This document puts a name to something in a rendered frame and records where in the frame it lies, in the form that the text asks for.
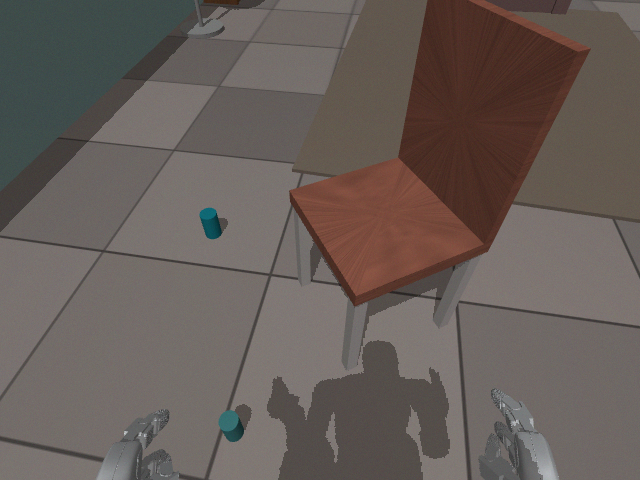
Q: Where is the floor lamp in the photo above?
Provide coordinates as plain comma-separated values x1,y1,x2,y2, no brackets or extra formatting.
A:
180,0,224,39

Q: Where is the right robot hand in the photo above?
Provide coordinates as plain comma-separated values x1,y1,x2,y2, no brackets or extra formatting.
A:
479,388,560,480

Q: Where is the chair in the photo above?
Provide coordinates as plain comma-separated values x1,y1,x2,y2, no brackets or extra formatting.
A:
289,0,591,371

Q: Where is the left robot hand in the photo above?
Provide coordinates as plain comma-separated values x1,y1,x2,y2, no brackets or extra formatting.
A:
95,409,179,480

